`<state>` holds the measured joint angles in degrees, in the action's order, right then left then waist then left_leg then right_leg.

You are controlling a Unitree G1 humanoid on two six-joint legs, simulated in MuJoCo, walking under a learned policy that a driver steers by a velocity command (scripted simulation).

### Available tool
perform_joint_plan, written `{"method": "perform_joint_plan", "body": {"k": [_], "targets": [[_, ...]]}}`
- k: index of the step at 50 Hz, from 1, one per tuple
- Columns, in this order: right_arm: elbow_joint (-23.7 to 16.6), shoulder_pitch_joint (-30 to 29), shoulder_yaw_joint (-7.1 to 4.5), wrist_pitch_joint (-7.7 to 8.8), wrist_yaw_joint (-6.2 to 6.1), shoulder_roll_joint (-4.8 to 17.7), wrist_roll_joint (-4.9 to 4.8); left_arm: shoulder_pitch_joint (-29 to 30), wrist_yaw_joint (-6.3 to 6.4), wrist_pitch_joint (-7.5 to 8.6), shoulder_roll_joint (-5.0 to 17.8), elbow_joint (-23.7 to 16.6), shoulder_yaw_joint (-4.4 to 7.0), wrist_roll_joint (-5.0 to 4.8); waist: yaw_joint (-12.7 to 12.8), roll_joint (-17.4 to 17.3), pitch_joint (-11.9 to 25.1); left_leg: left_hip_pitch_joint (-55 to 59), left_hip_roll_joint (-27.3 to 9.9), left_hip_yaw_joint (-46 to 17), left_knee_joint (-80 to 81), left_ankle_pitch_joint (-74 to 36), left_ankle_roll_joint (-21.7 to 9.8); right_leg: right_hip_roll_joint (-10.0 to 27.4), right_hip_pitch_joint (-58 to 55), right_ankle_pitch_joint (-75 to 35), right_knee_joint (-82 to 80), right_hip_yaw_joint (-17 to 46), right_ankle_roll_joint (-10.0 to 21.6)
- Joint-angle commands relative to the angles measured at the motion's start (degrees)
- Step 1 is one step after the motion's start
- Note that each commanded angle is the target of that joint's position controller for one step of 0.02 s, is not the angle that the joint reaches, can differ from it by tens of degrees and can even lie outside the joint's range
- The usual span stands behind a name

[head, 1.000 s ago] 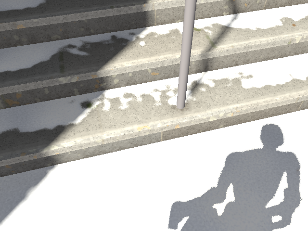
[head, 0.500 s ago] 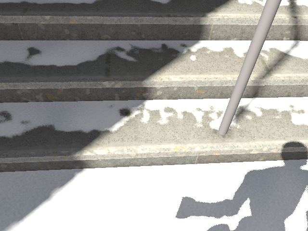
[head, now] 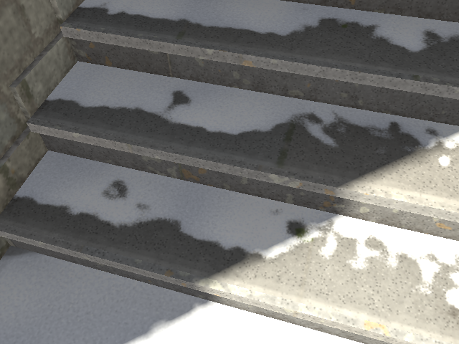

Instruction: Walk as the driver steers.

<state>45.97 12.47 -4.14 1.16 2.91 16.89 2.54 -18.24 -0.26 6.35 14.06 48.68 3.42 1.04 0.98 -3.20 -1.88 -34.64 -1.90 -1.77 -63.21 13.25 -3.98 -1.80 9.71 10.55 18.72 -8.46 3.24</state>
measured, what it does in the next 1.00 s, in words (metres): climbs, turning right: left foot, then right foot 0.16 m higher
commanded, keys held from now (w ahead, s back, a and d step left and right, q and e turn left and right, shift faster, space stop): w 0.06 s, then w+e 0.46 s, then e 0.44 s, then w+e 0.04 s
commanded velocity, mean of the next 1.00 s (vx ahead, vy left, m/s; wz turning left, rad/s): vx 0.36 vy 0.00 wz -0.28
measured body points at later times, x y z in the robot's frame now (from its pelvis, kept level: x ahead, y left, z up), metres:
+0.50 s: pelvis +0.24 +0.04 +0.00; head +0.27 +0.06 +0.45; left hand +0.32 +0.30 -0.14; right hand +0.29 -0.22 -0.12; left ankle +0.25 +0.12 -0.74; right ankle +0.25 -0.09 -0.65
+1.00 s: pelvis +0.45 -0.10 +0.03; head +0.52 -0.13 +0.47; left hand +0.72 +0.03 -0.08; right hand +0.45 -0.38 -0.09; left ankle +0.36 +0.11 -0.53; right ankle +0.57 -0.19 -0.59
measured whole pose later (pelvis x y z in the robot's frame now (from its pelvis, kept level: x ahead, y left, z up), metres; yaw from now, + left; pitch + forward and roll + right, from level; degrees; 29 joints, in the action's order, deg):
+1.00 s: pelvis +0.45 -0.10 +0.03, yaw -22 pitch +2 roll +0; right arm 44.9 10.4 -2.6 2.8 1.7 14.3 0.4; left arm -1.9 1.3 -2.4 11.6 38.2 1.9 1.6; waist -1.5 0.9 -7.6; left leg -23.3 -4.3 -2.1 -84.7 15.1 2.1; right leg -4.6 50.4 20.3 67.8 -7.7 9.3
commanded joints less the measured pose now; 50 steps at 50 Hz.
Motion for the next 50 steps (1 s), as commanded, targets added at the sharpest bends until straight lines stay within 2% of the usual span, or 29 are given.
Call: {"method": "perform_joint_plan", "body": {"k": [1, 5, 9, 11, 12, 13, 14, 15, 16, 17, 19, 25, 26, 28, 32, 35, 37, 39, 40, 41, 42, 43, 44, 45, 46, 47, 48, 49, 50], "targets": [[-3.83, -1.48, 0.78, 0.34, 0.88, -0.46, 0.03, -1.02, -0.23, 1.51, 4.11, -1.75, 0.51, -0.08, -1.08, 6.75, -0.19, -5.62, -2.80, -1.56, 2.91, -6.15, 0.64, 16.44, -2.12, -12.81, -11.44, 9.44, 6.87], [-5.63, -9.78, 2.28, 1.36, 1.26, -2.29, -0.23, -4.18, -0.51, 1.40, 4.39, 0.90, 0.11, -0.12, 0.19, 7.00, -1.41, 1.38, -0.83, 2.48, 19.92, -13.20, 0.76, 13.05, -0.57, -19.34, -11.39, 3.11, 5.22], [-6.28, -15.34, 2.86, 2.08, 0.27, -1.58, 0.16, -8.35, -0.08, 0.28, 6.52, 4.15, 0.03, -0.49, 1.23, 7.16, -1.59, 5.48, 0.65, 6.29, 29.59, -8.29, 0.15, 14.60, -7.94, -31.81, -6.71, 5.80, 5.57], [-4.63, -11.42, 2.60, 2.95, -0.54, -0.29, 0.45, -8.62, 0.19, -0.42, 7.61, 5.24, 0.08, -0.52, -0.78, 8.91, 1.11, 11.37, 3.06, 6.54, 33.96, -4.95, -1.26, 14.73, -11.58, -43.49, 1.08, 6.92, 5.02], [-1.96, -4.10, 2.11, 3.92, -1.14, 0.91, 0.98, -7.98, 0.28, -0.78, 7.38, 5.44, -0.20, -0.82, -4.28, 7.77, 5.35, 21.32, 4.12, 6.63, 39.10, -8.58, -2.59, 12.79, -10.32, -44.76, 9.84, 6.08, 3.91], [0.54, 4.06, 1.17, 4.76, -2.00, 3.91, 1.98, -7.12, 0.35, -0.69, 6.12, 4.49, -0.76, -1.40, -7.46, 6.45, 11.32, 35.63, -1.22, 2.30, 38.49, -11.38, -3.80, 10.65, -1.86, -32.02, 19.87, 5.71, 2.87], [1.12, 10.96, -0.30, 4.87, -2.87, 10.31, 3.40, -9.90, -0.04, -0.46, -0.66, 1.27, -2.65, -3.01, -7.84, -5.93, 20.81, 56.91, -20.94, -18.08, 36.60, -21.21, -8.91, 4.79, 18.02, 0.04, 38.45, 2.00, 0.44], [1.92, 12.35, -1.10, 3.78, -2.92, 10.46, 0.64, -11.51, 0.72, -1.36, 2.66, 2.74, -1.45, -2.74, -7.68, -6.46, 24.09, 56.22, -24.97, -27.33, 41.01, -23.43, -11.92, 0.70, 24.95, 20.37, 48.27, 6.14, 0.84], [1.76, 8.35, -0.35, 3.50, -2.68, 7.26, -0.41, -8.47, 0.82, -2.10, 4.67, 2.99, -0.47, -1.64, -5.75, -1.85, 16.28, 48.54, -21.17, -19.46, 43.09, -16.80, -9.81, 4.24, 26.75, 16.61, 49.58, 10.10, 1.55], [1.34, 3.82, 0.67, 3.78, -2.50, 3.24, -0.68, -6.03, 0.39, -2.11, 3.12, 3.02, -0.67, -1.28, -4.10, -1.70, 9.20, 40.14, -18.30, -13.87, 46.59, -13.46, -8.03, 5.88, 26.88, 12.66, 48.08, 9.92, 1.35], [1.71, -0.18, 1.58, 4.42, -2.69, 0.00, -1.20, -4.94, -0.17, -3.21, 1.83, 3.65, -0.44, 0.21, -0.79, -2.22, 2.68, 28.50, -13.95, -5.73, 52.01, -13.03, -4.61, 7.50, 22.73, 7.64, 45.10, 9.82, 0.18], [4.59, 3.62, 1.14, 6.26, -3.60, 0.21, -1.62, 1.65, -1.39, -4.73, -0.11, 1.44, 0.29, 1.31, 0.35, -1.19, 2.66, 28.09, -14.02, 4.38, 53.04, -23.11, -6.27, 7.73, 29.29, -1.49, 51.35, 8.61, -1.20], [5.67, 6.86, 0.96, 6.10, -3.79, 0.01, -1.02, 1.71, -0.92, -5.33, -1.10, 1.66, 0.20, 1.40, -0.47, -3.58, 3.75, 29.70, -15.10, 4.06, 52.82, -18.57, -7.44, 6.88, 31.61, 0.24, 59.78, 6.37, -0.79], [7.12, 10.63, 0.86, 5.73, -4.06, 0.51, -0.36, 7.02, 0.28, -6.36, -0.87, -0.62, 0.86, 1.48, -1.35, -1.41, 0.66, 32.81, -18.43, 2.66, 51.32, -21.10, -9.46, 6.10, 43.11, 6.57, 75.93, 6.99, -0.92], [9.77, 16.15, 0.82, 5.27, -4.81, 1.30, 0.82, 15.97, 2.64, -7.48, -1.46, -6.10, 0.72, 1.04, -2.15, 1.23, -4.91, 41.81, -20.83, 3.40, 50.99, -15.90, -6.84, 5.80, 63.37, 17.41, 89.75, 10.40, 0.29], [10.98, 19.73, 0.88, 5.02, -4.94, 1.41, 1.62, 21.62, 3.05, -8.02, -3.38, -10.08, 0.17, 1.43, -4.36, -0.69, -5.62, 47.78, -21.72, 4.27, 49.72, -16.81, -6.77, 4.30, 73.76, 23.47, 97.47, 8.30, 1.07], [11.70, 19.95, 0.89, 5.69, -4.93, 2.69, 1.34, 30.51, 3.68, -8.38, -6.62, -16.50, -1.65, 0.94, -4.37, -0.92, -9.12, 47.91, -23.68, 5.89, 52.98, -18.70, -5.93, 5.32, 81.40, 30.86, 101.72, 7.42, 1.40], [12.10, 16.98, 1.47, 5.16, -4.63, 2.11, 0.64, 35.28, 3.60, -8.33, -7.41, -22.79, -3.37, 0.58, -1.79, 0.87, -11.31, 42.05, -19.12, 12.19, 55.83, -22.26, -1.83, 7.94, 76.47, 33.82, 87.83, 5.14, 2.15], [12.09, 15.69, 1.70, 4.92, -5.16, 2.25, 0.69, 33.83, 3.27, -8.41, -7.34, -24.28, -3.81, 0.62, -1.00, 0.67, -9.37, 39.84, -15.78, 14.70, 56.44, -23.75, -1.32, 7.50, 69.80, 30.64, 79.37, 2.34, 1.81], [9.88, 9.90, 1.75, 4.25, -5.19, 3.25, -0.27, 26.80, 2.10, -8.54, -7.42, -23.20, -4.60, 0.03, 1.52, 1.83, -5.78, 29.01, -10.36, 19.78, 56.06, -27.15, -2.31, 6.22, 49.17, 20.88, 61.35, -2.32, 1.27], [9.31, 10.51, 1.30, 3.97, -5.22, 5.92, -2.38, 22.56, 1.12, -8.96, -6.30, -22.25, -4.17, -0.69, 2.63, -0.80, 3.14, 26.93, -12.03, 19.00, 53.90, -47.82, -2.90, 4.38, 29.11, 12.37, 51.28, -2.01, 3.28], [7.31, 8.45, 0.16, 3.58, -4.76, 10.90, -3.74, 12.24, 0.18, -8.90, -2.57, -18.59, -2.27, -0.75, 6.15, -6.32, 11.91, 29.66, -13.00, 19.18, 43.42, -73.31, -3.82, -1.55, 17.30, 12.60, 51.97, -5.17, 4.02], [4.62, 4.10, -1.20, 3.75, -3.14, 14.71, -5.17, -3.17, -0.24, -8.33, 0.34, -14.20, -1.09, -0.80, 12.47, -10.10, 21.54, 29.38, -13.24, 18.60, 26.63, -85.01, -2.14, -3.89, 2.19, 7.20, 48.57, -1.45, 6.66], [2.47, 2.80, -1.57, 4.57, -1.83, 14.32, -5.90, -7.08, -0.50, -7.48, 6.47, -12.82, 1.02, -0.13, 15.20, -5.96, 25.84, 21.00, -9.63, 15.21, 5.34, -56.57, 1.95, -3.57, -9.15, 3.49, 32.89, 12.18, 9.23], [-4.76, 4.34, 0.40, 4.78, 0.26, 5.32, -5.23, 0.55, 1.01, -7.42, 19.17, -14.75, 4.17, 1.06, 8.50, 23.38, 32.05, -0.53, 5.78, 9.28, -25.69, 14.65, 7.78, 16.96, -17.56, -27.12, 11.60, 51.10, 14.41], [-2.70, 10.34, 0.24, 4.03, 0.99, 4.35, -2.65, 3.00, 2.25, -8.19, 16.52, -15.12, 4.98, 0.72, 4.64, 12.02, 35.02, 1.40, 2.53, -5.12, -35.37, 8.27, 5.49, 17.73, -15.30, -35.93, 11.70, 55.31, 10.40], [-4.65, 11.08, 0.77, 2.63, 0.42, 0.43, -2.87, 7.56, 2.46, -8.36, 13.33, -14.86, 3.89, 0.86, 0.57, 10.22, 30.31, -0.45, 2.36, -4.68, -37.48, 3.24, 5.92, 17.77, -6.19, -22.12, 9.04, 53.59, 10.62], [-5.38, 9.67, 1.52, 1.23, -0.92, -2.46, -1.58, 10.64, 2.53, -8.52, 7.44, -13.14, 2.50, 0.76, -2.20, 3.71, 20.20, -3.26, 0.38, -2.73, -35.31, -0.49, 5.92, 14.43, 4.51, -3.15, 10.03, 48.67, 9.82], [-5.93, 6.97, 1.91, 0.16, -2.44, -3.16, 0.24, 12.80, 2.49, -7.97, 3.31, -12.12, 1.50, 0.59, -3.00, 2.06, 11.54, -6.34, -1.14, -2.27, -33.48, -2.57, 5.26, 10.39, 12.78, 9.82, 12.32, 42.25, 7.36]]}}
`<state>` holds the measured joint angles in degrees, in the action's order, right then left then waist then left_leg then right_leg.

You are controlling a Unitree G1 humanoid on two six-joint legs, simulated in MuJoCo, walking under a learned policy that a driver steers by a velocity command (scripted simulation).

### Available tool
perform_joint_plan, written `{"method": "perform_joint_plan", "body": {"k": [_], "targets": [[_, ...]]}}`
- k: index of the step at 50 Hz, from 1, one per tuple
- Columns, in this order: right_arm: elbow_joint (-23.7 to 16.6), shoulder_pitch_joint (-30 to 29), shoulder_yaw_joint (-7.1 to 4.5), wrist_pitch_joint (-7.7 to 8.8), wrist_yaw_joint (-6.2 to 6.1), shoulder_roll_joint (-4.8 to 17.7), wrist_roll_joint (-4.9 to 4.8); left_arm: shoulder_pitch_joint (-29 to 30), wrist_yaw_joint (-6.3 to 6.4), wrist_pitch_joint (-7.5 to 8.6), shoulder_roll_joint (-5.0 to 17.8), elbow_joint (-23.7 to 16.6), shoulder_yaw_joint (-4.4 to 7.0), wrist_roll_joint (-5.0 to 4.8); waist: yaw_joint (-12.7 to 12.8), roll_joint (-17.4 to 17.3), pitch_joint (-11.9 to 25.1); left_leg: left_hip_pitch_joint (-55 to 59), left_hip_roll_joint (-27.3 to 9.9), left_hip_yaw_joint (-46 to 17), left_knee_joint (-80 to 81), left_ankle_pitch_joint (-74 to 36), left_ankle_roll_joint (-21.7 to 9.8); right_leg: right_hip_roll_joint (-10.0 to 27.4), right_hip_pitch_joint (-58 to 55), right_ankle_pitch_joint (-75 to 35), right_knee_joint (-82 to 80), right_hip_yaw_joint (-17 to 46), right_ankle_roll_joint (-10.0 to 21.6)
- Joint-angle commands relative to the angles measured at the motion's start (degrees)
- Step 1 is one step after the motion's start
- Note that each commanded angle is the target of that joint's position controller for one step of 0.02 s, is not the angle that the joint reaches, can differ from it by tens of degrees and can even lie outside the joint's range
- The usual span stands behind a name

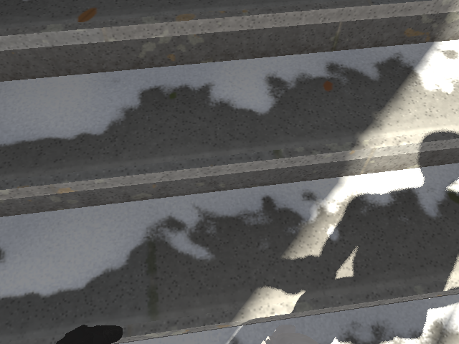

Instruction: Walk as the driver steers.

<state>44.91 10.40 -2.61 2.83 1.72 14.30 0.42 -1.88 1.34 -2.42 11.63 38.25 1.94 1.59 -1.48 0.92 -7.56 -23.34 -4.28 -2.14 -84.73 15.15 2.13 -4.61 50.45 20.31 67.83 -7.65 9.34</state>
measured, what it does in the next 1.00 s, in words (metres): climbs, turning left: left foot 0.16 m higher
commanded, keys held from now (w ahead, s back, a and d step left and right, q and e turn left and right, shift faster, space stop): w+q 0.92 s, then w+e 0.08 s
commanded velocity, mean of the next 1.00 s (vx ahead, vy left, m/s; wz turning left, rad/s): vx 0.42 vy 0.00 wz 0.31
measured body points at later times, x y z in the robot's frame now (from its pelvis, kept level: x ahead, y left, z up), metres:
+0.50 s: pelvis +0.21 -0.01 +0.11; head +0.21 -0.04 +0.56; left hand +0.09 +0.19 -0.03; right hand +0.33 -0.19 -0.05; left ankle +0.26 +0.15 -0.30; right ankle +0.15 -0.04 -0.62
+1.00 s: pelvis +0.49 +0.09 +0.25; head +0.49 +0.08 +0.70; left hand +0.63 +0.34 +0.20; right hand +0.57 -0.13 +0.10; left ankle +0.44 +0.09 -0.46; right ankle +0.60 -0.02 -0.16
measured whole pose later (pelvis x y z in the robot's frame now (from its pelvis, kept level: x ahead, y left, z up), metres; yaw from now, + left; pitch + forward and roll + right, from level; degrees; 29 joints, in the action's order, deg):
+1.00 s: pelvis +0.49 +0.09 +0.25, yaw +23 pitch +3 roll +0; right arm 58.6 23.4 -1.7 5.4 1.9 10.2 1.4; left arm -3.7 3.0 3.9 3.4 34.2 -1.6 2.9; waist 1.7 -1.1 4.6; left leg -16.8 10.3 -0.1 -36.3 22.3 -9.5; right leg 3.5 73.2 10.1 122.5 3.2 6.2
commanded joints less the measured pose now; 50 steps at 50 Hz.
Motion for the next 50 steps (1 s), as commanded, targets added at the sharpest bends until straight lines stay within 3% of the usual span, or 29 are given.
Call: {"method": "perform_joint_plan", "body": {"k": [1, 3, 6, 9, 10, 11, 12, 15, 19, 22, 24, 26, 28, 29, 31, 32, 33, 34, 35, 36, 37, 38, 39, 40, 42, 43, 46, 47, 50], "targets": [[-4.74, 11.35, 0.54, -2.35, -2.15, -1.92, 2.85, -1.45, 0.87, 1.18, 2.80, -0.27, 2.04, 0.68, -2.94, 1.21, 14.21, -16.43, 0.95, -2.18, -13.99, -6.78, -1.38, 10.99, -21.91, 8.74, -37.67, 36.12, -0.41], [-6.14, 9.77, 0.33, -3.10, -3.42, -1.80, 2.29, -4.17, 0.48, 3.00, 2.22, 1.96, 0.97, 0.97, -2.86, 3.57, 13.20, -17.99, 1.59, -1.83, -18.89, -8.12, -2.88, 12.06, -17.37, 15.24, -41.48, 32.79, -0.14], [-9.27, 3.05, 2.51, -2.80, -4.29, -6.65, 2.11, -12.02, 0.50, 5.42, 3.05, 9.52, 0.42, -0.03, -1.78, -1.04, 10.83, -28.38, -0.36, -5.44, -14.59, -8.57, -3.83, 12.46, -21.08, 15.04, -44.25, 28.54, -3.64], [-7.92, 0.87, 1.32, -3.10, -3.68, -3.69, 1.56, -15.24, 0.93, 5.75, 5.57, 11.60, 0.79, -1.24, 1.11, 0.99, 8.56, -32.96, 2.98, -4.86, -7.82, -11.55, -2.38, 13.17, -27.41, 13.24, -50.93, 25.21, -6.02], [-5.55, 3.80, 0.12, -2.81, -3.59, -1.33, 1.58, -15.97, 0.71, 6.69, 5.76, 10.96, 0.86, -1.77, 2.04, -0.72, 10.96, -34.00, 3.45, -6.62, -7.96, -14.93, -2.99, 14.89, -32.73, 8.66, -53.16, 26.29, -7.15], [-2.72, 6.95, 0.06, -2.95, -4.10, -4.26, 1.30, -20.23, 0.28, 7.52, 5.51, 13.88, 1.24, -0.59, 2.26, 1.69, 11.99, -39.64, 5.92, -6.16, -21.34, -15.09, -3.58, 16.96, -36.61, 9.16, -50.88, 27.13, -7.03], [-1.91, 7.71, 0.29, -2.59, -4.31, -5.60, 1.36, -21.73, -0.22, 7.94, 5.23, 15.27, 1.37, -0.72, 1.98, 1.05, 10.41, -45.06, 6.12, -7.82, -25.45, -15.14, -4.45, 17.65, -38.98, 10.27, -50.44, 25.67, -8.70], [-1.18, 3.42, 0.58, -2.08, -3.51, -7.66, 1.74, -23.69, -0.85, 8.82, 2.34, 18.78, 0.77, -0.16, 1.88, 1.50, 5.68, -52.39, 7.37, -7.63, -30.12, -16.94, -6.31, 17.32, -38.02, 11.60, -48.47, 20.23, -11.18], [1.13, 1.70, 1.19, -2.48, -3.05, -10.89, 2.05, -28.97, -0.99, 10.34, -0.04, 23.18, -0.05, 0.43, 2.79, 5.58, 4.28, -57.67, 8.44, -4.05, -35.24, -17.66, -6.88, 17.08, -38.88, 9.87, -47.76, 17.01, -11.60], [-3.11, -7.59, 2.90, -3.32, -3.27, -13.09, 2.13, -32.92, -1.27, 11.46, 0.67, 25.28, -0.16, 0.22, 4.56, 7.06, 2.08, -66.22, 8.00, -0.95, -42.82, -7.56, -8.08, 17.38, -43.94, -2.63, -49.74, 14.80, -12.16], [-5.78, -11.92, 3.73, -3.69, -3.23, -12.78, 2.20, -34.06, -0.66, 11.48, -1.76, 26.25, -1.36, 0.02, 4.08, 5.23, 1.71, -67.50, 6.97, 0.12, -39.87, -3.69, -8.70, 17.45, -45.94, -12.59, -50.51, 12.86, -10.92], [-9.28, -16.63, 4.61, -3.69, -2.83, -11.52, 1.37, -36.47, 1.52, 10.64, -2.16, 27.09, -2.02, -0.01, 3.86, 3.91, 1.44, -65.04, 4.70, 1.52, -31.86, -1.86, -8.86, 17.28, -46.32, -17.25, -52.40, 9.32, -12.30], [-10.80, -18.46, 4.95, -3.85, -2.38, -10.72, 1.03, -38.09, 3.12, 10.40, -0.50, 27.76, -2.10, 0.01, 3.59, 2.73, 1.62, -63.91, 4.08, 3.38, -27.39, -0.07, -9.13, 18.10, -48.80, -22.69, -54.66, 9.50, -11.10], [-11.78, -19.79, 5.09, -4.15, -1.76, -9.76, 0.38, -39.64, 4.69, 10.00, 2.70, 27.53, -1.31, -0.70, 4.16, 3.07, 2.73, -62.88, 2.61, 7.27, -23.56, 6.34, -9.65, 21.76, -51.72, -28.93, -61.14, 10.99, -8.38], [-12.55, -21.65, 5.41, -4.48, -1.14, -8.94, -0.09, -41.05, 5.89, 8.23, 1.64, 27.97, -1.86, -1.93, 3.81, -0.19, 0.64, -60.61, 1.28, 9.44, -13.84, 12.21, -10.75, 20.61, -56.92, -40.81, -62.35, 6.55, -7.51], [-11.06, -20.38, 5.74, -4.61, -1.05, -8.24, -1.02, -35.16, 5.60, 7.53, 0.73, 25.33, -2.44, -3.71, 2.24, -4.44, 1.47, -42.83, 4.94, 17.52, 1.35, 13.83, -11.37, 16.52, -48.50, -63.03, -61.91, -1.55, -9.24], [-9.80, -15.87, 7.02, -4.83, -1.28, -10.31, -1.76, -34.25, 6.10, 7.89, 3.23, 23.52, -2.18, -4.65, -0.17, 0.12, 8.19, -23.88, 8.49, 21.03, 7.81, 13.92, -13.15, 18.65, -43.78, -95.57, -56.64, -2.97, -6.96], [-7.28, -8.00, 6.12, -5.34, -1.88, -8.17, -2.42, -35.10, 5.77, 8.60, 6.55, 22.49, -1.37, -4.54, -3.41, 3.42, 13.71, -12.39, 12.22, 23.27, 8.74, 14.08, -14.00, 20.69, -43.27, -113.25, -47.32, -2.92, -6.02], [-4.33, 0.95, 5.16, -5.68, -1.94, -6.01, -1.84, -33.31, 5.10, 9.01, 8.79, 21.31, -0.85, -4.31, -6.57, 9.40, 19.65, -6.64, 13.61, 20.33, 14.89, 16.70, -16.08, 21.87, -47.41, -118.66, -34.56, -3.22, -4.73], [-2.53, 6.88, 3.75, -5.03, -1.06, -2.16, -0.07, -29.64, 3.88, 9.49, 10.78, 18.43, 0.04, -4.48, -9.59, 10.19, 23.26, 3.44, 14.69, 13.80, 26.78, 16.20, -18.18, 21.52, -44.87, -111.89, -18.86, -3.24, -4.03], [-2.37, 5.53, 1.63, -4.27, -0.49, 2.80, 0.61, -27.45, 1.51, 10.69, 8.15, 14.21, -0.27, -2.47, -8.76, 2.15, 24.97, 16.71, 7.66, -10.01, 41.69, 18.35, -21.83, 15.41, -28.05, -62.88, -0.60, -1.74, -4.51], [-2.11, 3.96, -1.63, -5.12, -1.97, 8.99, 1.10, -19.98, -1.15, 11.11, 8.36, 10.67, 1.04, -0.04, -9.83, -12.62, 26.50, 19.82, -6.02, -47.97, 64.62, 21.81, -27.86, -0.29, -10.14, -16.20, 31.26, 4.59, -7.77], [-1.21, 1.51, -2.03, -4.57, -2.57, 8.25, 0.19, -19.44, -1.94, 11.09, 6.17, 6.23, 1.25, 1.76, -4.28, -4.71, 24.16, 18.27, -6.71, -51.23, 68.92, 27.90, -24.48, 4.23, -3.28, -17.67, 42.42, 15.54, -6.45], [1.04, 1.86, -1.47, -3.42, -2.72, 5.50, -0.02, -16.61, -1.82, 10.90, 2.78, 3.16, 0.36, 1.76, -1.43, -0.75, 16.38, 10.60, -5.71, -45.26, 68.18, 29.54, -21.84, 4.40, 0.61, -19.26, 46.31, 14.10, -6.31], [5.62, 3.36, -0.58, -0.54, -3.05, -1.35, 1.52, -10.79, -0.53, 9.78, -5.29, -1.82, -1.95, 1.98, 3.07, 5.78, 5.21, -0.38, -3.02, -31.34, 63.41, 11.13, -18.21, 5.45, 11.28, -16.41, 58.21, 13.19, -4.15], [6.92, 4.03, -0.67, 0.34, -2.56, -2.20, 1.58, -12.93, -0.10, 8.50, -7.67, -1.74, -3.03, 2.20, 5.17, 6.14, 4.53, -1.51, -0.22, -22.49, 61.47, 3.15, -15.26, 6.36, 12.87, -16.37, 59.25, 13.29, -3.31], [7.92, 4.64, 0.18, 2.40, -0.27, -2.53, 1.19, -11.98, 0.58, 6.32, -7.12, -3.21, -3.58, 2.39, 7.89, 5.24, 2.84, -6.86, 3.91, -11.52, 60.27, -7.08, -8.54, 8.19, 14.96, -14.01, 48.29, 11.37, -3.78], [9.41, 8.05, 0.44, 3.40, 0.23, -1.76, 1.78, -9.75, 1.51, 5.97, -8.07, -3.27, -3.74, 1.09, 6.21, 1.64, 4.34, -4.55, 2.85, -11.36, 60.05, -15.68, -8.54, 6.57, 18.82, -11.75, 56.26, 7.32, -3.92], [13.11, 15.20, 0.94, 4.85, 0.72, -1.29, 0.21, -0.89, 2.27, 5.28, -10.95, -6.46, -5.19, 1.28, 3.47, -4.55, 4.78, 3.15, 1.66, -11.90, 62.86, -11.80, -6.21, 7.81, 30.31, -6.92, 59.77, 5.35, -2.39]]}}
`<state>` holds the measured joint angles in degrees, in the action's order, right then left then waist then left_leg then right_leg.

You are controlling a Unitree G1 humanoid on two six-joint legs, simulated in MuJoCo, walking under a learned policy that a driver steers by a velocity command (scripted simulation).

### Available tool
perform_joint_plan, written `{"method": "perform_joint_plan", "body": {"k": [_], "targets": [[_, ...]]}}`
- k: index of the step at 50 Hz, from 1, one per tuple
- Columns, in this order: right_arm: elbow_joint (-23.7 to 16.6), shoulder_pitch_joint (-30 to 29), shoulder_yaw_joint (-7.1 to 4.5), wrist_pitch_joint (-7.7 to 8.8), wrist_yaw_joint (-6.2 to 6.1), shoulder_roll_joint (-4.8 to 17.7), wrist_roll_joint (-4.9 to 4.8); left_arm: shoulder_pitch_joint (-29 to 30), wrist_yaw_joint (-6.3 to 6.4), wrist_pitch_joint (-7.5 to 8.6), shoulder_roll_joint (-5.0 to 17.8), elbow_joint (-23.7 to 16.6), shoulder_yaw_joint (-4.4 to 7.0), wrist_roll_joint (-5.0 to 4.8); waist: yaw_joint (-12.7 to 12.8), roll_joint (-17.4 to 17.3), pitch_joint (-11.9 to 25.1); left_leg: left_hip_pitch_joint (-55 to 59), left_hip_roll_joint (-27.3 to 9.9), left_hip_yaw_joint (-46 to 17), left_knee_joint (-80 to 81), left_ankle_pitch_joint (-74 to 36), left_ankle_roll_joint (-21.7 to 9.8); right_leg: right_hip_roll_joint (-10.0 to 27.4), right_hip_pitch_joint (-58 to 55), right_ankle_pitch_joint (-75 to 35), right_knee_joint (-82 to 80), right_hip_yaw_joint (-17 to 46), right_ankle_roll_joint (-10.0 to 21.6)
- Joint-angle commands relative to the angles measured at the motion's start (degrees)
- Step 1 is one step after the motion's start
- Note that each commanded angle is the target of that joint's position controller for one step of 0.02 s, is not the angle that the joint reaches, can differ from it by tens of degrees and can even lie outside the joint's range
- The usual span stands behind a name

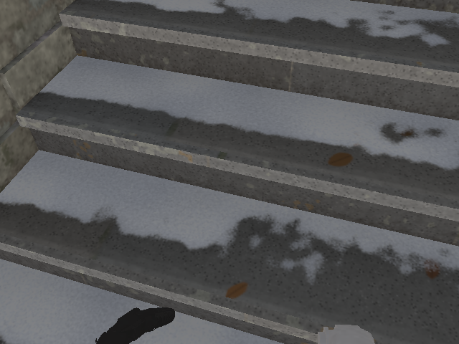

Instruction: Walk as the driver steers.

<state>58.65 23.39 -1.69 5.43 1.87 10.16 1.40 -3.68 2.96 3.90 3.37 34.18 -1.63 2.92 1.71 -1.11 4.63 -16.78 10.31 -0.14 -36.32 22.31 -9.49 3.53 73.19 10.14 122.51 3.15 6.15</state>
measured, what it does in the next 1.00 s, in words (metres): climbs, turning right: right foot 0.16 m higher, then left foot 0.16 m higher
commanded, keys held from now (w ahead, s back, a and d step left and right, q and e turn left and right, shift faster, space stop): w+e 1.00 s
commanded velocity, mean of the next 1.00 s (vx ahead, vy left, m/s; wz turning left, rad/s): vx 0.50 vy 0.00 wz -0.40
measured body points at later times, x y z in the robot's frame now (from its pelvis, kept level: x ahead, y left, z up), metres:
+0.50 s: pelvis +0.32 -0.05 +0.17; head +0.33 -0.06 +0.62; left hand +0.29 +0.18 +0.03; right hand +0.55 -0.23 +0.13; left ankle +0.44 +0.06 -0.26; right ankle +0.26 -0.08 -0.56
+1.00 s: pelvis +0.63 -0.11 +0.33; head +0.64 -0.12 +0.78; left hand +0.96 -0.07 +0.30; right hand +0.48 -0.32 +0.19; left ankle +0.61 +0.02 -0.40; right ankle +0.63 -0.27 -0.11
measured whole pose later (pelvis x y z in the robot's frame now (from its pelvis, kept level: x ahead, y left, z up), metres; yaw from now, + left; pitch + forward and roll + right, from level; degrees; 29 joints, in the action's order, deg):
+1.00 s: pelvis +0.63 -0.11 +0.33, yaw -28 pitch +3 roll +2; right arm 59.0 26.0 -3.2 8.7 -0.1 11.5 2.4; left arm 1.7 2.1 0.2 7.1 29.2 2.0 2.4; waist -0.5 2.2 3.0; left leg -7.3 -3.3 14.4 -25.2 20.3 0.9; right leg -1.0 72.5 19.1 117.6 5.6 8.1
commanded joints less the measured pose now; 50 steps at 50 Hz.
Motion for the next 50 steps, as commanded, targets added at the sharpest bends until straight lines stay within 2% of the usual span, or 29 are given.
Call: {"method": "perform_joint_plan", "body": {"k": [1, 4, 6, 8, 10, 11, 12, 13, 14, 15, 17, 20, 24, 26, 28, 29, 31, 32, 33, 34, 35, 36, 37, 38, 39, 42, 45, 47, 50], "targets": [[0.65, 5.16, 0.14, 2.23, 0.11, 2.76, -1.08, 8.29, 0.73, -1.26, -2.74, -5.09, -2.33, 0.03, -2.02, -2.00, -9.13, -3.63, -12.31, -13.36, 17.39, -16.69, 5.98, -0.69, 7.95, 5.35, -0.32, -8.29, 0.77], [1.24, 10.85, -0.11, 0.78, -3.89, 3.44, -1.33, 15.27, -0.82, -1.79, -0.33, -8.08, -2.80, -0.15, -5.62, -1.52, -5.65, 6.40, -15.80, -15.37, 26.94, -36.72, 2.40, -0.27, 0.67, 6.12, -16.22, -11.96, 0.35], [-0.37, 8.84, -0.43, -0.08, -6.13, 3.78, -1.92, 10.23, -1.05, -1.56, -0.07, -4.25, -2.66, -0.91, -2.05, 0.34, 1.98, 13.65, -16.74, -3.36, 26.15, -69.52, 3.61, -2.56, -15.88, 9.04, -30.62, -14.47, 2.97], [-3.71, 6.03, -1.49, 1.32, -6.41, 9.27, -3.09, 1.77, -1.03, -2.37, 5.05, -0.30, -0.86, -4.22, 3.14, -3.95, 8.37, 9.63, -19.04, -1.54, 19.13, -103.50, 2.36, -8.29, -41.87, 11.68, -49.20, -17.90, 3.12], [-5.13, 0.42, -3.07, 3.58, -4.66, 14.08, -4.39, -15.52, -0.49, -3.40, 12.95, 6.13, 2.65, -3.74, 12.77, -8.44, 14.20, 17.59, -22.85, -1.01, -2.66, -120.26, 2.27, -10.65, -53.41, 14.40, -62.53, -15.00, 4.45], [-7.07, -2.48, -4.13, 4.44, -3.67, 14.37, -4.15, -21.81, -0.89, -3.09, 15.85, 9.98, 4.39, -2.55, 16.01, -4.34, 14.15, 7.94, -17.11, -0.20, -26.28, -96.13, 3.98, -7.39, -63.66, 12.38, -74.27, -1.43, 9.22], [-10.84, -0.18, -2.58, 4.70, -0.77, 4.41, -1.86, -21.94, -0.74, -3.32, 18.51, 13.14, 5.21, -2.06, 9.34, 17.26, 14.57, -19.76, -0.78, 0.31, -59.93, -10.10, 9.76, 9.26, -76.26, -14.49, -92.88, 37.28, 21.16], [-14.47, 1.82, -2.06, 4.46, 0.66, 3.37, 2.13, -15.30, -0.40, -3.45, 14.78, 12.67, 5.88, -3.30, 3.18, 6.18, 13.82, -27.25, -4.59, -5.25, -72.17, -13.77, 5.85, 9.47, -70.05, 5.61, -102.94, 51.53, 19.46], [-18.25, -3.50, -1.01, 3.65, 1.00, -0.75, 2.46, -11.85, -0.52, -2.45, 10.55, 14.47, 4.82, -2.71, -0.08, 1.40, 4.33, -34.57, -6.20, -4.68, -80.29, -15.69, 4.74, 8.36, -62.14, 27.99, -104.54, 47.69, 16.95], [-21.67, -7.83, 0.57, 3.44, 0.38, -3.77, 3.11, -11.99, -1.11, -1.32, 8.08, 17.32, 4.57, -1.76, -2.00, -3.71, -1.16, -41.32, -7.30, -4.78, -85.92, -17.03, 2.53, 7.72, -58.60, 30.59, -105.14, 41.56, 13.26], [-24.35, -10.94, 2.58, 1.61, -1.30, -7.57, 1.54, -13.58, -2.04, 0.70, 4.35, 21.73, 3.64, -1.07, -4.75, -5.18, -7.84, -48.25, -8.53, -3.63, -94.75, -14.30, 1.77, 3.34, -49.93, 9.23, -101.58, 22.41, 10.28], [-26.66, -12.31, 4.06, -0.57, -2.30, -6.88, 0.72, -13.68, -3.66, 2.30, 6.40, 22.84, 3.12, -1.73, -7.41, -4.47, -11.39, -51.08, -12.08, -1.68, -82.35, -9.68, 2.88, -0.33, -43.85, -2.50, -102.77, 9.82, 6.04], [-34.25, -27.04, 5.99, -1.07, -3.42, -9.16, 1.15, -25.21, -3.03, 3.69, 10.98, 24.19, 3.41, -1.67, -1.79, 6.04, -8.97, -64.84, -13.57, 4.31, -86.78, -1.70, 4.02, 1.15, -55.02, -7.19, -106.79, 14.78, 5.64], [-36.76, -33.90, 6.81, -0.90, -3.48, -9.05, 1.51, -30.41, -1.64, 2.82, 11.67, 25.17, 4.25, -2.61, 1.33, 4.51, -9.57, -61.62, -14.29, 5.60, -71.92, -2.49, 3.83, -1.30, -55.89, -2.20, -110.19, 14.57, 5.54], [-38.83, -38.79, 6.63, -1.71, -1.96, -8.16, 1.74, -33.73, 0.39, 1.32, 11.90, 23.32, 5.23, -3.05, 4.55, 3.04, -5.20, -45.32, -13.90, 8.05, -53.28, -2.64, 4.87, 1.74, -59.44, -19.43, -119.38, 15.99, 7.69], [-36.49, -35.40, 6.16, -2.43, -1.89, -8.81, 1.19, -32.97, 0.96, 0.86, 9.57, 22.07, 4.95, -3.47, 3.34, 5.07, -1.55, -38.62, -12.04, 9.90, -48.65, -2.63, 4.41, 2.03, -63.50, -36.48, -118.37, 12.40, 6.55], [-33.83, -24.29, 4.00, -2.45, -2.84, -4.98, -1.85, -28.29, 0.64, 1.15, 16.41, 16.02, 7.38, -2.10, -4.15, 10.79, 10.99, -11.00, -5.04, 10.69, -34.82, 2.22, 1.61, 1.81, -63.70, -86.76, -104.08, 7.79, 4.46], [-31.47, -15.76, 2.22, -2.76, -3.03, -1.79, -2.38, -24.46, -0.07, 2.84, 17.40, 14.06, 7.72, -2.84, -9.63, 11.71, 15.79, -5.35, -6.72, 6.05, -30.13, -0.25, 0.34, 5.40, -68.69, -92.78, -94.95, 12.32, 4.50], [-29.81, -9.93, 0.24, -2.48, -2.89, 2.88, -1.55, -19.20, -1.89, 4.52, 20.26, 11.14, 8.74, -3.66, -14.27, 8.89, 19.65, 2.29, -6.56, 2.97, -18.93, 0.48, -0.04, 4.05, -69.45, -87.59, -83.67, 11.42, 3.96], [-27.97, -6.24, -1.75, -1.79, -3.68, 6.46, 0.71, -17.07, -3.65, 6.20, 17.21, 8.64, 8.66, -4.33, -15.40, 2.01, 21.73, 14.48, -15.20, -12.33, -10.06, 9.49, -3.26, -1.01, -55.59, -66.01, -66.62, 11.17, 2.70], [-26.33, -6.47, -3.85, -2.47, -3.85, 11.51, 1.08, -15.84, -5.14, 5.99, 12.07, 3.85, 8.29, -3.49, -12.42, -17.95, 21.72, 17.98, -32.07, -46.37, 9.70, 13.79, -11.35, -12.87, -37.14, 0.43, -38.60, 5.82, -1.47], [-27.12, -12.00, -3.37, -3.45, -4.08, 6.54, 0.11, -17.95, -5.40, 5.38, 11.04, 3.76, 8.31, -0.03, -8.22, -12.48, 17.27, 11.60, -31.44, -53.89, 16.22, 25.72, -11.70, -8.54, -30.51, 2.51, -20.37, 7.72, -0.74], [-24.49, -16.35, -2.36, -2.50, -4.29, 2.45, -0.87, -15.11, -4.82, 4.02, 8.61, 1.96, 7.59, 1.32, -4.50, -4.82, 7.78, 4.43, -30.87, -46.87, 15.87, 26.37, -10.03, -6.76, -24.79, -4.50, -11.33, 4.34, -0.77], [-20.56, -14.99, -2.32, -1.62, -4.06, 2.04, -0.65, -11.52, -3.76, 2.64, 6.26, -0.32, 6.46, 2.13, -3.06, 2.27, 2.57, 2.12, -31.23, -38.69, 15.12, 21.04, -7.34, -5.36, -19.48, -4.40, -4.94, 2.21, 0.09], [-15.99, -11.99, -1.48, -0.69, -3.98, -1.37, 0.16, -10.54, -3.09, 1.52, 3.35, -1.15, 5.18, 1.58, -1.05, 4.90, -1.12, -1.26, -29.54, -29.96, 12.92, 12.61, -5.27, -4.45, -16.42, -3.14, -2.62, 4.00, 1.21], [-6.81, -6.36, -0.47, 1.56, -2.40, -4.84, 1.24, -10.55, -2.41, -1.85, -0.98, -2.15, 2.59, -1.78, 3.30, 1.58, -8.04, -4.15, -26.26, -10.53, 15.81, -1.35, 0.69, -3.21, -6.77, 3.07, -0.37, 7.36, 2.13], [-7.12, -10.18, -0.82, 3.13, -2.13, 0.32, 1.23, -3.30, -2.54, -3.29, 4.09, -4.52, 3.41, -1.68, 3.52, 1.42, -9.98, -8.19, -25.48, 0.43, 21.42, -9.42, 2.01, -3.61, -9.04, -0.77, -13.37, 4.87, 0.57], [-4.53, -4.72, -1.60, 4.97, -2.02, 5.07, 1.18, 3.62, -1.11, -3.78, 3.51, -6.79, 3.47, -0.47, 1.59, -2.49, -9.21, -1.51, -27.55, 0.86, 25.57, -11.42, 0.25, -4.55, -1.49, 4.35, -2.55, 1.84, 1.29], [-1.29, 2.02, -1.94, 4.62, -1.75, 6.38, 0.96, 12.67, -0.30, -3.18, 2.62, -11.18, 2.18, 0.25, -0.21, 0.16, -11.98, 12.36, -26.30, 4.76, 30.27, -6.57, 3.08, -2.91, 12.92, 16.92, -7.45, 0.61, 2.47]]}}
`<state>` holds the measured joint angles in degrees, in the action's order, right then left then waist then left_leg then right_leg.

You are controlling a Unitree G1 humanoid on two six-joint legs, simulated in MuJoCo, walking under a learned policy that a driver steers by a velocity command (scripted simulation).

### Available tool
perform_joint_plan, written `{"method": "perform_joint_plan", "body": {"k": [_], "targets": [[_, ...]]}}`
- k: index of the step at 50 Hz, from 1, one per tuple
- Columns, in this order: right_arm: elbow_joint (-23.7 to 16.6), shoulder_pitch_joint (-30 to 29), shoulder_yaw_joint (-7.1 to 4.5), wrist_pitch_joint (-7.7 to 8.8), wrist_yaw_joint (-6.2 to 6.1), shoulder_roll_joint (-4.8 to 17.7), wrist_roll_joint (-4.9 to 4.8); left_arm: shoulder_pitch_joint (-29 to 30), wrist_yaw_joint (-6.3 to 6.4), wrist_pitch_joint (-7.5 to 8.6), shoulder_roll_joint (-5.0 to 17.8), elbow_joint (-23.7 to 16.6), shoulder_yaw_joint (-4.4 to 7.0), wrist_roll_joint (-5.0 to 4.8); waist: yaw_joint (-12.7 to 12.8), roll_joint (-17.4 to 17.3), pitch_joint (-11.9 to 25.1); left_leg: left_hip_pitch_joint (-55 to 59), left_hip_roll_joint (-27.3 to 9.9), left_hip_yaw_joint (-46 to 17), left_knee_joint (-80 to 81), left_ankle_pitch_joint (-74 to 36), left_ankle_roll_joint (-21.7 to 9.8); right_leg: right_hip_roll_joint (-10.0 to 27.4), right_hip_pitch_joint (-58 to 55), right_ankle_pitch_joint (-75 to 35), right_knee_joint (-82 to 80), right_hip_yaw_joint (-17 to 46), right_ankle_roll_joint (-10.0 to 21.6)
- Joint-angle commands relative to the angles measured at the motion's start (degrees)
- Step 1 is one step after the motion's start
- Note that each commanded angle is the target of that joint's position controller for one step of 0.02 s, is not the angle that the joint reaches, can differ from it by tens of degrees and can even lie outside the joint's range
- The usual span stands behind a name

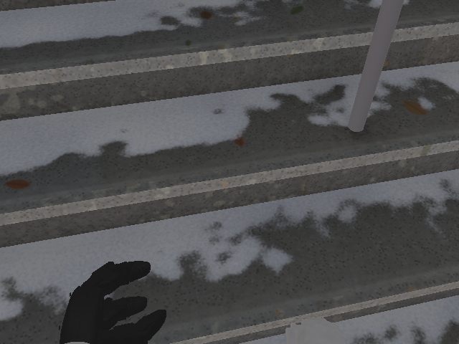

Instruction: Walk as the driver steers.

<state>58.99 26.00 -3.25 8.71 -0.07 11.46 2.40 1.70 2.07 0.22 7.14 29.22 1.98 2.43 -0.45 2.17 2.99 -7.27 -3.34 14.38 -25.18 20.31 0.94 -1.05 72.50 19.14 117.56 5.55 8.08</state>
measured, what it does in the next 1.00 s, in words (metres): climbs, turning left: right foot 0.16 m higher, then left foot 0.16 m higher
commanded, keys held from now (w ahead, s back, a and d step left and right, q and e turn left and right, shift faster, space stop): w+e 0.04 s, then w+q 0.96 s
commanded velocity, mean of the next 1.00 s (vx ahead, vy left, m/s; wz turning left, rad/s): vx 0.50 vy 0.00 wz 0.27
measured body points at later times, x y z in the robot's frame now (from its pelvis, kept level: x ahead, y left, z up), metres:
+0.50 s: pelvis +0.30 -0.04 +0.16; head +0.31 -0.05 +0.61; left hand +0.25 +0.19 +0.02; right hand +0.53 -0.20 +0.08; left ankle +0.36 +0.10 -0.25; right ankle +0.27 -0.13 -0.58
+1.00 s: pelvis +0.58 +0.05 +0.30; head +0.58 +0.07 +0.75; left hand +0.80 +0.27 +0.28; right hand +0.64 -0.19 +0.17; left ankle +0.54 +0.06 -0.42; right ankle +0.69 -0.05 -0.12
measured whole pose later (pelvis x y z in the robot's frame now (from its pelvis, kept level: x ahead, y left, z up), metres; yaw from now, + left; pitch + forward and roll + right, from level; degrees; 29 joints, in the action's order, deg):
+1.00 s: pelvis +0.58 +0.05 +0.30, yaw +21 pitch +4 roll -1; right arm 54.1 26.6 -3.3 6.0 0.9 10.5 2.0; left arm 2.9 1.7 3.0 1.1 28.3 -3.0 3.9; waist -2.2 0.7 3.1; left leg -17.8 10.1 -4.1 -34.1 19.1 -8.7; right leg 2.7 74.1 12.1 119.9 -0.2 3.9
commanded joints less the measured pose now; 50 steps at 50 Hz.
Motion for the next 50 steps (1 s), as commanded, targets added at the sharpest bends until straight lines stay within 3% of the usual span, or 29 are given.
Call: {"method": "perform_joint_plan", "body": {"k": [1, 2, 4, 6, 7, 8, 9, 10, 11, 12, 14, 16, 19, 22, 24, 27, 29, 31, 33, 34, 35, 36, 37, 38, 40, 42, 46, 48, 50], "targets": [[-0.49, 1.73, 0.07, 0.55, -0.38, 3.03, -0.02, 10.84, 0.17, 0.54, -1.19, -7.86, -1.72, 0.64, 1.15, -3.36, -10.72, 3.27, -11.50, -7.81, 20.50, -7.87, -6.17, 3.10, 11.78, 7.80, -8.13, -3.21, 0.73], [0.94, 4.54, -0.16, -0.01, -1.15, 3.24, 0.11, 12.26, 0.26, 0.10, -1.69, -9.21, -2.08, 0.18, 0.73, -5.56, -9.43, 6.73, -11.22, -5.94, 21.68, -12.87, -6.72, 4.21, 11.26, 9.46, -11.22, -6.21, 0.66], [-1.91, 0.17, -0.22, -1.71, -2.50, 4.70, -2.47, 10.43, -3.01, 0.15, -2.35, -7.92, -3.68, -1.79, 0.75, -4.39, -5.08, -6.12, -7.73, -0.32, 31.85, -23.72, -10.34, 6.26, -22.00, 1.89, -40.93, -16.28, 2.15], [-4.73, 2.10, -1.55, -0.77, -2.07, 12.40, -4.11, -3.80, -2.60, 0.17, 0.07, -1.81, -1.83, -2.39, 4.91, -7.63, 8.38, 0.67, -11.95, -2.73, 13.20, -88.99, -12.01, -2.25, -45.99, 0.39, -46.54, -22.00, 1.99], [-5.96, 0.57, -3.01, 0.01, -1.55, 17.03, -4.44, -15.50, -2.24, 0.05, 1.86, 0.91, -0.84, -2.05, 9.31, -13.00, 16.54, 8.61, -13.05, -4.25, -0.11, -98.08, -10.07, -4.21, -52.44, 0.32, -54.76, -18.49, 2.82], [-7.13, -0.76, -3.50, 0.67, 0.06, 17.28, -5.15, -22.40, -1.67, 0.69, 5.48, 2.59, 0.63, -1.74, 13.39, -17.36, 21.22, 7.12, -10.36, -5.74, -14.47, -88.87, -7.67, -3.19, -62.11, -2.46, -65.84, -10.67, 3.59], [-12.49, 0.88, -1.91, 1.55, 1.99, 9.38, -6.10, -24.82, -0.87, 2.27, 14.84, 4.89, 3.75, 0.19, 11.28, 0.07, 25.81, -17.90, -1.52, -9.26, -41.97, -47.86, -3.00, 15.65, -77.88, -6.32, -79.20, 22.13, 8.76], [-13.53, -0.59, -3.43, 1.09, 3.40, 9.09, -3.78, -22.97, -0.69, 1.57, 18.70, 4.27, 5.31, -0.83, 10.66, 5.92, 32.86, -20.99, 7.94, -19.21, -70.39, -11.78, -1.72, 22.66, -76.26, -10.44, -95.47, 44.33, 8.92], [-15.45, -0.39, -2.50, -0.03, 2.73, 1.57, -2.74, -13.79, -1.67, 2.17, 17.43, 4.70, 5.04, -0.28, 5.24, 0.82, 29.59, -28.81, 6.18, -28.55, -84.58, -15.92, -1.83, 23.96, -70.71, 9.05, -98.22, 42.38, 6.33], [-18.80, -4.08, -2.41, -0.86, 2.14, 0.25, -1.06, -9.72, -2.25, 2.83, 14.10, 7.04, 4.46, -1.05, 1.49, -4.33, 20.48, -33.09, 2.70, -22.43, -86.86, -19.26, -2.35, 22.43, -61.79, 18.78, -97.27, 35.35, 5.08], [-21.72, -8.79, -0.78, -1.83, 0.83, -3.83, 0.41, -12.53, -2.21, 4.34, 5.80, 15.29, 2.34, -1.55, -0.81, -3.20, 2.02, -44.77, 1.77, -21.02, -88.54, -17.97, -4.94, 16.76, -51.02, 10.89, -93.13, 17.98, 3.07], [-21.25, -5.98, 0.93, -3.82, 0.23, -6.77, -0.60, -16.41, -2.22, 4.64, 1.43, 20.22, 1.07, -0.09, -2.86, -1.85, -1.08, -50.49, 2.67, -22.33, -91.15, -15.68, -6.42, 15.24, -51.11, 1.46, -94.54, 7.90, 0.94], [-22.61, -11.70, 2.02, -6.69, -0.18, -7.43, -0.68, -20.61, -2.09, 7.36, -0.26, 23.42, -0.11, -1.17, -3.06, -1.51, -4.29, -57.39, 4.25, -23.74, -87.76, -13.64, -6.89, 15.93, -50.88, -6.58, -98.12, -2.65, -1.63], [-25.95, -19.47, 3.15, -7.88, -1.89, -9.65, -0.60, -24.32, -2.28, 9.46, 2.92, 26.15, -0.15, -0.08, -2.48, 2.38, -4.40, -68.67, 7.18, -20.34, -106.54, -9.01, -9.02, 18.27, -55.48, -6.45, -103.29, -4.94, -1.04], [-30.01, -25.92, 3.33, -9.18, -2.65, -8.17, -0.99, -23.48, -2.48, 10.11, 5.52, 26.35, -0.12, -1.28, -3.73, 1.23, -8.06, -72.08, 6.61, -20.29, -103.08, -4.67, -9.94, 16.70, -54.44, -3.57, -106.56, -8.25, -2.39], [-33.36, -30.76, 3.88, -10.34, -1.58, -6.79, -0.78, -26.68, -0.61, 9.61, 7.34, 27.45, 0.00, -2.31, -4.51, -0.54, -6.62, -67.14, 2.44, -16.14, -83.30, -9.02, -9.12, 14.08, -56.38, -2.71, -111.11, -13.02, -3.22], [-34.62, -36.46, 4.47, -11.07, 0.15, -6.75, 0.38, -30.51, 1.62, 8.48, 11.29, 27.08, 1.19, -2.73, -0.44, 0.32, -4.71, -62.34, 0.01, -7.19, -70.60, -1.57, -8.86, 14.63, -64.83, -11.15, -119.53, -14.59, 0.20], [-30.36, -30.30, 5.24, -10.28, 1.14, -8.23, -2.11, -25.89, 3.12, 7.39, 12.67, 23.77, 1.25, -3.55, -2.13, 2.81, 0.12, -38.48, 3.87, 1.40, -53.41, 4.95, -11.07, 13.32, -63.81, -65.18, -111.41, -22.53, 1.79], [-25.24, -15.17, 3.52, -9.89, 0.63, -3.65, -1.05, -25.42, 3.22, 6.71, 15.50, 21.28, 2.01, -4.28, -5.63, 7.80, 11.53, -26.98, 9.76, 1.11, -44.96, 9.57, -13.04, 19.26, -75.86, -108.81, -88.60, -19.91, 1.60], [-24.05, -7.47, 2.09, -9.15, 0.18, 0.09, -0.52, -23.35, 1.53, 7.19, 18.27, 19.35, 3.28, -5.44, -8.38, 8.90, 17.56, -16.42, 11.97, -3.59, -33.66, 6.57, -14.05, 19.43, -76.10, -104.22, -75.50, -18.82, 0.56], [-24.93, -8.40, -0.14, -8.39, 0.64, 4.98, -0.55, -23.85, 0.62, 8.00, 16.03, 16.78, 3.03, -4.00, -8.27, 7.55, 18.58, -10.42, 10.31, -19.46, -22.14, 11.14, -15.92, 17.35, -67.97, -78.36, -60.59, -16.64, -1.36], [-23.55, -10.23, -2.58, -8.79, 0.03, 12.58, -0.61, -16.62, -2.00, 7.74, 10.22, 8.38, 1.81, -1.57, -6.23, -15.92, 15.61, 0.96, -4.41, -55.13, -3.93, 17.76, -25.75, 0.98, -35.41, -15.80, -32.13, -13.33, -6.10], [-25.08, -12.34, -3.67, -9.43, -0.57, 12.17, -0.64, -13.70, -3.31, 7.39, 7.15, 6.70, 1.24, 2.01, -6.37, -9.20, 17.77, 0.60, -6.88, -69.25, 5.37, 25.22, -24.83, 0.02, -25.87, -10.55, -10.85, 0.02, -5.38], [-24.26, -14.62, -3.56, -8.77, -0.59, 10.41, -0.74, -9.70, -3.05, 7.65, 5.90, 3.63, 1.51, 2.13, -5.47, -8.43, 15.30, -0.46, -6.82, -65.33, 7.68, 17.07, -22.19, 0.38, -20.10, -16.41, 2.30, 0.09, -5.05], [-16.08, -10.36, -2.08, -6.65, -0.72, 4.21, -0.35, -9.68, -1.84, 8.25, -0.69, 0.65, -1.37, 1.55, 0.05, 0.23, 4.62, -9.94, -3.88, -52.88, 3.20, 6.06, -16.70, 2.27, -13.46, -16.43, 7.44, 0.12, -3.98], [-11.45, -8.58, -1.20, -4.89, -0.11, 0.52, -0.39, -11.01, -1.63, 6.39, -3.60, 0.80, -2.94, 2.14, 3.48, 2.02, -2.09, -15.59, -0.37, -40.22, 0.20, -4.64, -12.25, 3.39, -8.08, -15.26, 9.86, 0.01, -2.66], [-9.52, -5.66, -0.88, -2.15, 1.36, 3.22, -0.49, -3.94, -0.80, 3.03, -2.10, -1.17, -3.56, 1.48, 3.33, 2.93, -6.74, -22.69, 3.55, -30.69, 1.69, -13.05, -6.59, 3.74, -6.05, -12.17, -6.00, -6.01, -4.71], [-7.51, -0.41, -1.26, -1.08, 1.09, 5.57, 0.00, 2.99, -0.13, 2.40, -6.00, -3.65, -4.89, 1.11, -0.04, -5.64, -3.29, -12.03, 0.13, -36.96, 3.29, -17.95, -9.85, 2.13, 6.39, -6.44, 10.28, -9.36, -4.56], [-6.69, 3.10, -1.33, -1.50, 0.60, 5.39, -0.90, 10.26, 0.16, 2.63, -7.51, -7.44, -6.31, 1.95, -1.65, -4.26, -4.90, -8.45, 0.65, -38.99, 5.92, -11.32, -8.85, 3.56, 11.54, -3.41, 4.27, -8.74, -4.20]]}}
